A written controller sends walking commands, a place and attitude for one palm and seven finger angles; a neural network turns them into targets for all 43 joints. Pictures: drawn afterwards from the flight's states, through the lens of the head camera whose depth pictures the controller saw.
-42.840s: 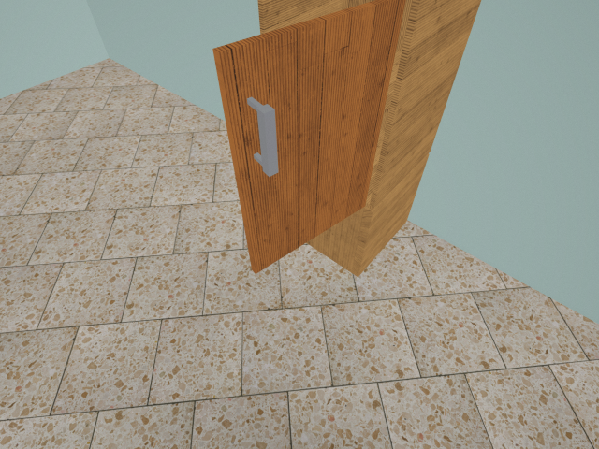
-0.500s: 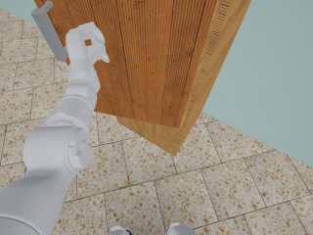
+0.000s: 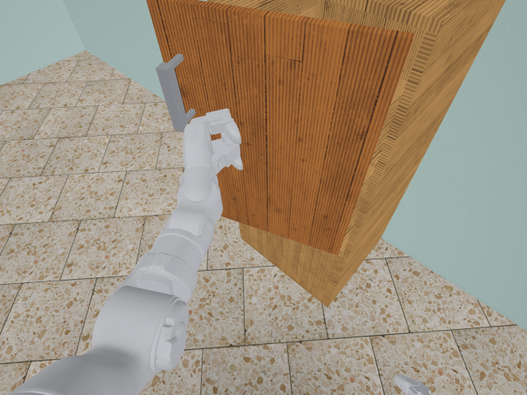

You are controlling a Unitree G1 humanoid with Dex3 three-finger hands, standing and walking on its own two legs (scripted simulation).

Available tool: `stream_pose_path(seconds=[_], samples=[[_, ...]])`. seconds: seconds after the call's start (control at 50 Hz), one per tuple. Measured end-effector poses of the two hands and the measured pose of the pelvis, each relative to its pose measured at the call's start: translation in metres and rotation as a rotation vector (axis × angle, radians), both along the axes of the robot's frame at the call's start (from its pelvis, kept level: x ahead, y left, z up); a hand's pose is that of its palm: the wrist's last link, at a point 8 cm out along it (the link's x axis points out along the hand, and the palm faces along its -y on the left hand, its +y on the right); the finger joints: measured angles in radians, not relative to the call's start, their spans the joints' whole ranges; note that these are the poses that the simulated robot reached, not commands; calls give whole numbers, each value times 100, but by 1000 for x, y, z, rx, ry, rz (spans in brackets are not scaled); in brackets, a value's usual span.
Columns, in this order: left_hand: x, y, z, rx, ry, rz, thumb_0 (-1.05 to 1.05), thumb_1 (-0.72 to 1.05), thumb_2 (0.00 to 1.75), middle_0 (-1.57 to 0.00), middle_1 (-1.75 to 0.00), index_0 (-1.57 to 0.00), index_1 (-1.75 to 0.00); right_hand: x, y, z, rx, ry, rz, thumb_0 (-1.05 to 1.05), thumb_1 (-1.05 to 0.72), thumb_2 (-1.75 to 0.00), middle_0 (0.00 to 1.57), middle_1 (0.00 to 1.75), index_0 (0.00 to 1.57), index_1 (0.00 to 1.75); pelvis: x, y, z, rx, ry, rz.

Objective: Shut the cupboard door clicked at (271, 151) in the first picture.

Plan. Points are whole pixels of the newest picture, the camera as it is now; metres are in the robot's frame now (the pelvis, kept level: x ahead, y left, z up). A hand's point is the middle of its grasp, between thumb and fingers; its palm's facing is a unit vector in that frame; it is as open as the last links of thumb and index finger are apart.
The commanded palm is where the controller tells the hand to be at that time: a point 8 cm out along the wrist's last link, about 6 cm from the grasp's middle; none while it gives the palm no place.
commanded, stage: draw the hand back to the body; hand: left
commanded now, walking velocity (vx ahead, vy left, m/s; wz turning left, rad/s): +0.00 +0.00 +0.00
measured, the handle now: (179, 94) +0.63 +0.15 +0.12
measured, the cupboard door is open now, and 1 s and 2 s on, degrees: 20 20 20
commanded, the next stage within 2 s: step back with the hand held close in 1.58 s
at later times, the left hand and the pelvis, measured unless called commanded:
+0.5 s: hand (167, 191) +0.36 +0.12 +0.16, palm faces +0.07 -1.00 -0.01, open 3.1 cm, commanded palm +0.31 +0.17 +0.16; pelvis -0.01 +0.00 +0.02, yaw -2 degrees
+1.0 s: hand (29, 277) +0.23 +0.23 +0.17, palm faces +0.31 -0.90 -0.31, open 4.6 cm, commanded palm +0.19 +0.28 +0.19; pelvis +0.00 +0.02 +0.03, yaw +0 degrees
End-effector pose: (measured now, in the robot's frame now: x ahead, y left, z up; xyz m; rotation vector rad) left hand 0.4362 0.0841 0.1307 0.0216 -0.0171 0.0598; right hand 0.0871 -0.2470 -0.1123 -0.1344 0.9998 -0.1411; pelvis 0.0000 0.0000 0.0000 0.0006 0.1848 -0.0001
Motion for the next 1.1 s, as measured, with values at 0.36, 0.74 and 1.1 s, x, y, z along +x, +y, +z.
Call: stream_pose_path(seconds=[0.36,0.74,1.1], samples=[[-68,65,4,-13,-31,32,2,90,90,-130,-150,-130,-150,-51,-5,2,10,60,-78,1,-91,-90,20,29,20,30,-10,-4,12,3,-100,-30],[-180,134,32,209,-77,50,2,90,90,-106,-123,-106,-123,86,34,71,-11,-327,71,1,-91,-90,20,29,20,30,-12,8,29,0,-233,-14],[-258,213,59,370,-70,309,2,90,90,-58,-70,-58,-70,89,59,56,13,-258,127,1,-90,-90,20,30,21,30,5,19,32,-1,-246,-5]])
